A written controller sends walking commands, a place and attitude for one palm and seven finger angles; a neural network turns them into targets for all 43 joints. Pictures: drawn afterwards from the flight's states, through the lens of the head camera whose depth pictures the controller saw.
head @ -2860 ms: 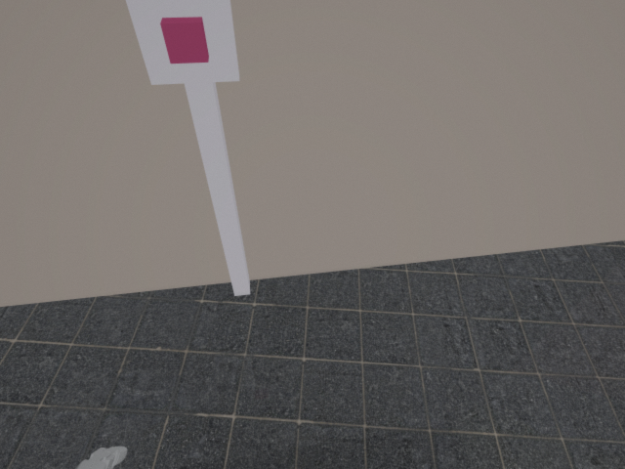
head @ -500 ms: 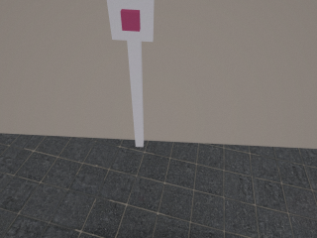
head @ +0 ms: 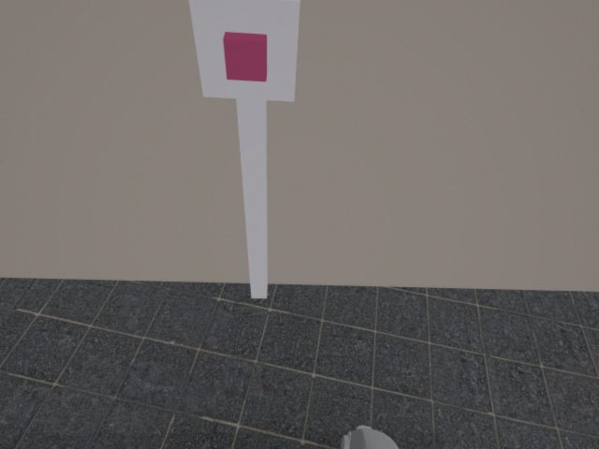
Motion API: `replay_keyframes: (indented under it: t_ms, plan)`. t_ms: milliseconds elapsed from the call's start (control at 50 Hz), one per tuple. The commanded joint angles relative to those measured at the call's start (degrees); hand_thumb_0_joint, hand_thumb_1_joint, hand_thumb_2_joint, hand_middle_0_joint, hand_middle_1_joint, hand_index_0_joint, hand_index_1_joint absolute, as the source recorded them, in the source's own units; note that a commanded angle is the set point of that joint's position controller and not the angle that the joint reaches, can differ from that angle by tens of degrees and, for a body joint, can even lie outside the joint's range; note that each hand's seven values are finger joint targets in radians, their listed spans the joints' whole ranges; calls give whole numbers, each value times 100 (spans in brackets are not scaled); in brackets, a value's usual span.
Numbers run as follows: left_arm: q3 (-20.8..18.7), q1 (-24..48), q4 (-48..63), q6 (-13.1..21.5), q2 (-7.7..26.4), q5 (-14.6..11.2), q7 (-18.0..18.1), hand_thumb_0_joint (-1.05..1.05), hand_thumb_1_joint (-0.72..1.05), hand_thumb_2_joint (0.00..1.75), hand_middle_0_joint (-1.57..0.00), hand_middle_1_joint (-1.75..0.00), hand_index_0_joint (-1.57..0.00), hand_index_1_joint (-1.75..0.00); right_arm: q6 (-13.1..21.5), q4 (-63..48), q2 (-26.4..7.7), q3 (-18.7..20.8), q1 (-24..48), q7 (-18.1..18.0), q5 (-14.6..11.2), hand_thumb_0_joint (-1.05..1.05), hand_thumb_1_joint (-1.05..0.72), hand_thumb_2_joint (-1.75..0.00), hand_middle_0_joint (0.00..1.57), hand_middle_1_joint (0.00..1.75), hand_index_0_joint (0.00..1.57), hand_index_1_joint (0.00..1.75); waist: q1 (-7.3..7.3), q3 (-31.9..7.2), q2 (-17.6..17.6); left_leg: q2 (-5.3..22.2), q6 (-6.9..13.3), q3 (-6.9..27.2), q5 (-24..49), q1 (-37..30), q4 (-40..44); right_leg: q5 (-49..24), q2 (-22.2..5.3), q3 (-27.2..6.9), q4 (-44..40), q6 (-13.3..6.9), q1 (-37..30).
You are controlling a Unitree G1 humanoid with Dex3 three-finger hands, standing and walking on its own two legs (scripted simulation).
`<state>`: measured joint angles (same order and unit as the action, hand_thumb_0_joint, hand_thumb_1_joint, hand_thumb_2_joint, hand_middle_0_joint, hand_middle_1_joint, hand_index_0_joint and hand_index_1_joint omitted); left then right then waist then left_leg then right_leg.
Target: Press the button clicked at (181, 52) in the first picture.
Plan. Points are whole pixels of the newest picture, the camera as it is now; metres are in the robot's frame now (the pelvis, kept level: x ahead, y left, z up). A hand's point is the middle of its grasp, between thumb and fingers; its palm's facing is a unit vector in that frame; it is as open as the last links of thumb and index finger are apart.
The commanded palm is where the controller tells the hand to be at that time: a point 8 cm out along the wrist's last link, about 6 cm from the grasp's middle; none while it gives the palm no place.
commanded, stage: take the last steps up to it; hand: left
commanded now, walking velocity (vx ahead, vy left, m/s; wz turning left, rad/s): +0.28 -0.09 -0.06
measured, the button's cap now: (246, 56) +0.70 +0.14 +0.17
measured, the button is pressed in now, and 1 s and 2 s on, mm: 0 0 0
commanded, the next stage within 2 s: come to a stop and stand still in 0.24 s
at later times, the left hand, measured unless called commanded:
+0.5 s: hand (221, 410) +0.21 +0.13 -0.18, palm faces +0.02 -0.98 -0.20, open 7.2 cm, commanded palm none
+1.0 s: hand (224, 429) +0.18 +0.12 -0.17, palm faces -0.01 -0.96 -0.26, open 7.4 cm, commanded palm none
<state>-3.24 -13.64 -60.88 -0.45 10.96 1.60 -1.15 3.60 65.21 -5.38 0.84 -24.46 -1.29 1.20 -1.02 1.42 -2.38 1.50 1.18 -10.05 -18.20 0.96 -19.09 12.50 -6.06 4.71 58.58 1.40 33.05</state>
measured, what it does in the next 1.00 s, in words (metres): walks ahead: right foot, then left foot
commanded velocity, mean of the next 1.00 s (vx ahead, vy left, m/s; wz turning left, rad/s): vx -0.04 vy -0.02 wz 0.00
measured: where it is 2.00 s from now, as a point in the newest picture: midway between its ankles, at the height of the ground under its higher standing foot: outside the picture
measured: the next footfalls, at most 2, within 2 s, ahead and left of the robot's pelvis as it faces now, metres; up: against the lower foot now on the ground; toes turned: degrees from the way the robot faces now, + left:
right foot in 0.18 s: +0.23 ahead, -0.14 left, +0.00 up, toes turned -10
left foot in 0.56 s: +0.31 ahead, +0.07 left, +0.00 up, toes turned +4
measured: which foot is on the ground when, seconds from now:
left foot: down 0.00-0.20, up 0.22-0.54, down 0.56-0.92, up 0.94-1.00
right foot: up 0.00-0.16, down 0.18-0.58, up 0.60-0.90, down 0.92-1.00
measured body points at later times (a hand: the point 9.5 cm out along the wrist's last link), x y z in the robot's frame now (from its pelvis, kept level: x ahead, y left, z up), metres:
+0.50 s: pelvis +0.18 -0.05 -0.01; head +0.20 -0.05 +0.44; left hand +0.21 +0.18 -0.17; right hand +0.25 -0.28 -0.16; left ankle +0.24 +0.07 -0.72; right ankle +0.19 -0.14 -0.74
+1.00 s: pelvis +0.15 -0.07 -0.01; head +0.16 -0.10 +0.44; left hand +0.19 +0.17 -0.15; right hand +0.21 -0.31 -0.18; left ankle +0.24 +0.06 -0.72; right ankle +0.13 -0.18 -0.74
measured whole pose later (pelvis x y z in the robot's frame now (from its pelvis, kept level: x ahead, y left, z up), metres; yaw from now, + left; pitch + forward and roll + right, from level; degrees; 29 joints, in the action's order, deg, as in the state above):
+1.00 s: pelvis +0.15 -0.07 -0.01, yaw -3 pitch -1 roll +1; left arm -1.9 -15.7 -58.2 -1.8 9.2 1.7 1.5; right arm -4.2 58.3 -11.1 3.9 -9.4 -0.2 0.8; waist 0.3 2.2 2.7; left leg 2.7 -0.4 -2.7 -21.3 25.3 -41.4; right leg 20.3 -2.1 3.2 34.1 -0.5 12.7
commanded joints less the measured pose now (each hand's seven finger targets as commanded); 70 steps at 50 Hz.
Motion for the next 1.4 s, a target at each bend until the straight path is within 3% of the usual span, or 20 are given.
replay_keyframes:
  t_ms: [0, 80, 140, 160, 180, 200, 260, 340, 500, 560, 600, 680, 800, 860, 900, 920, 1060, 1140, 1200, 1380]
  plan:
    - [17, 584, 497, 97, -43, -13, -43, 0, 90, 90, -20, -30, -20, -30, 110, -35, -852, 218, -492, -109, 49, 0, -90, -90, 20, 30, 20, 30, -112, 824, 927, 1507, 615, 694, 2583, 5, 781, -232, -69, 105, -1185, -39, 459]
    - [-9, 758, 543, 150, 38, -36, -26, 0, 90, 90, -20, -30, -20, -30, 56, 69, -997, 264, -506, -106, 80, 0, -90, -90, 20, 30, 20, 30, -81, 814, 946, 1630, 564, 546, 3528, 41, 352, 8, 208, 312, -2077, -271, -431]
    - [-138, -919, 30, 285, 389, -3, 36, 0, 90, 90, -20, -30, -20, -30, 34, 24, -1158, 306, -229, -82, 7, 0, -90, -90, 20, 30, 20, 30, 717, -239, 562, 1299, 235, 213, 4226, 454, -1702, -564, 502, 403, -2837, -482, -2791]
    - [-275, -1607, -185, 372, 947, 53, 106, 0, 90, 90, -20, -30, -20, -30, 34, -11, -920, 273, -429, -5, -62, 0, -90, -90, 20, 30, 20, 30, 935, -954, -455, 805, 5, -69, 2401, 1669, -3373, -954, -573, -797, -2975, -818, -4292]
    - [-368, -1948, -247, 385, 1418, -26, 156, 0, 90, 90, -20, -30, -20, -30, 34, -166, -607, 198, -673, -13, -110, 0, -90, -90, 20, 30, 20, 30, 782, -1598, -1529, -37, -165, 217, -1458, 2669, -5148, -2094, -1908, -2891, -3550, -1413, -4973]
    - [-333, -1713, -186, 364, 1380, -111, 186, 0, 90, 90, -20, -30, -20, -30, -13, -249, -692, 217, -299, -34, -127, 0, -90, -90, 20, 30, 20, 30, 822, -1359, -975, 123, -30, 889, -1575, 2871, -5777, -2099, -1917, -2809, -3834, -1618, -4519]
    - [-111, -453, 105, 384, 682, -92, 235, 0, 90, 90, -20, -30, -20, -30, -116, -326, -539, 239, 349, 29, -45, 0, -90, -90, 20, 30, 20, 30, 306, -33, 37, 659, -65, 1011, -499, 2877, -5696, -1454, -1426, -1631, -4191, -1279, -2382]
    - [66, -27, 165, 447, 302, -30, 272, 0, 90, 90, -20, -30, -20, -30, -329, -189, -272, 159, -118, 30, 5, 0, -90, -90, 20, 30, 20, 30, -235, 126, -96, 646, -253, 789, -237, 2110, -4342, -2302, -973, -461, -4385, -1033, -1229]
    - [-44, -243, 233, 100, 593, -78, 348, 0, 90, 90, -20, -30, -20, -30, -402, -518, -657, 193, 571, -32, -68, 0, -90, -90, 20, 30, 20, 30, -49, -162, -285, 298, -291, 597, 1366, 1096, -1141, -2682, -672, -407, -3154, -834, -1819]
    - [-1, -649, 378, -22, 226, -124, 390, 0, 90, 90, -20, -30, -20, -30, -365, -741, -1379, 318, 688, -78, -28, 0, -90, -90, 20, 30, 20, 30, 51, -391, 1524, 1985, 717, 1994, 5394, 568, -450, 1065, 360, 161, -1664, -56, -1345]
    - [-30, -556, 333, -113, 294, -110, 404, 0, 90, 90, -20, -30, -20, -30, -380, -829, -1355, 301, 1061, -168, 0, 0, -90, -90, 20, 30, 20, 30, 42, -333, 1671, 2108, 1152, 2182, 4845, 1040, -107, 2345, 441, -408, -47, -20, -1221]
    - [-103, -625, 399, -150, 292, -68, 352, 0, 90, 90, -20, -30, -20, -30, -428, -1091, -1331, 348, 1584, -153, 21, 0, -90, -90, 20, 30, 20, 30, 148, -514, 1008, 1785, 1061, 1636, 4084, 815, -320, 1810, 452, -574, 535, 28, -785]
    - [-34, -594, 534, -120, 97, -56, 290, 0, 90, 90, -20, -30, -20, -30, -467, -1062, -1380, 468, 1556, -55, 45, 0, -90, -90, 20, 30, 20, 30, 16, -787, 1301, 1567, 830, 1638, 1991, 887, -132, 1640, 373, -207, -1506, -5, -1472]
    - [-48, -1112, 331, -62, 259, -5, 299, 0, 90, 90, -20, -30, -20, -30, -523, -1069, -1221, 470, 1583, 11, -25, 0, -90, -90, 20, 30, 20, 30, 249, -602, 672, 963, 296, 1200, 369, 1811, -542, 337, 368, -104, -3449, -54, -2573]
    - [-89, -628, 537, -24, 989, 59, 321, 0, 90, 90, -20, -30, -20, -30, -600, -1304, -647, 346, 1804, 76, -72, 0, -90, -90, 20, 30, 20, 30, 187, 211, -1372, 60, -275, 637, -875, 2636, -2025, 1117, -1354, -2309, -4806, -808, -1532]
    - [-70, -307, 663, -32, 1005, 42, 327, 0, 90, 90, -20, -30, -20, -30, -628, -1329, -825, 374, 1961, 100, -51, 0, -90, -90, 20, 30, 20, 30, 231, 270, -879, 152, -222, 914, -977, 2180, -2667, 1200, -1548, -2159, -4937, -1086, -879]
    - [22, -229, 425, 111, 634, -25, 336, 0, 90, 90, -20, -30, -20, -30, -507, -734, -681, 246, 1256, 40, -75, 0, -90, -90, 20, 30, 20, 30, 88, 57, -531, 138, -253, 761, -215, 1800, -1884, -1794, -614, -909, -3743, -856, -2041]
    - [87, -445, 211, 104, 420, -142, 318, 0, 90, 90, -20, -30, -20, -30, -303, -440, -912, 163, 885, -40, -53, 0, -90, -90, 20, 30, 20, 30, 167, -323, 480, 675, -48, 1390, 2117, 638, -367, -1093, -98, -655, -3319, -323, -1934]
    - [103, -292, 43, 74, 423, -130, 311, 0, 90, 90, -20, -30, -20, -30, -271, -277, -937, 122, 979, -76, -45, 0, -90, -90, 20, 30, 20, 30, 209, -287, 1019, 712, -15, 1337, 1819, 986, -234, -769, -17, -526, -3530, -204, -2387]
    - [136, -350, -196, 35, 384, -88, 275, 0, 90, 90, -20, -30, -20, -30, -380, -153, -815, 100, 667, -44, -14, 0, -90, -90, 20, 30, 20, 30, 131, 549, 256, 430, -81, 1207, -277, 1448, 254, 962, 26, -782, -4290, -213, -1886]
